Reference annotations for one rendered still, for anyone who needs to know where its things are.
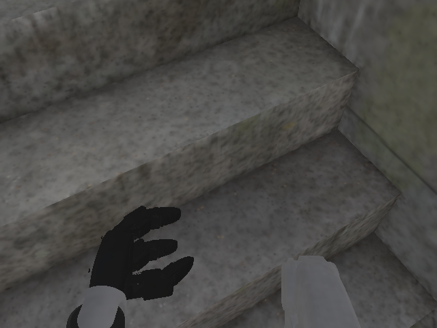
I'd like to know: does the robot right thigh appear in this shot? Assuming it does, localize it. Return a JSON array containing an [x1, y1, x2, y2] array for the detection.
[[281, 256, 361, 328]]

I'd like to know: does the robot left forearm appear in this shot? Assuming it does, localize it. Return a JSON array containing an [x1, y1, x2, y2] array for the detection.
[[66, 286, 127, 328]]

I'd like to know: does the robot left hand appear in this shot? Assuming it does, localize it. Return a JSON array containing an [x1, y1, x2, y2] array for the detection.
[[88, 206, 194, 301]]

